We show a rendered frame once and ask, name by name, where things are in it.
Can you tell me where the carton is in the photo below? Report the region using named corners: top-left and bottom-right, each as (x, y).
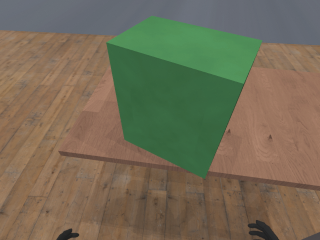
top-left (106, 16), bottom-right (262, 179)

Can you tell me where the robot left hand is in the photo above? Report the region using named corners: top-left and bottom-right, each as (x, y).
top-left (56, 228), bottom-right (79, 240)

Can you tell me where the table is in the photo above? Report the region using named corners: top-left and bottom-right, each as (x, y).
top-left (58, 65), bottom-right (320, 240)

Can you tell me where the robot right hand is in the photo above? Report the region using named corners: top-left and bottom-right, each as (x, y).
top-left (248, 220), bottom-right (279, 240)

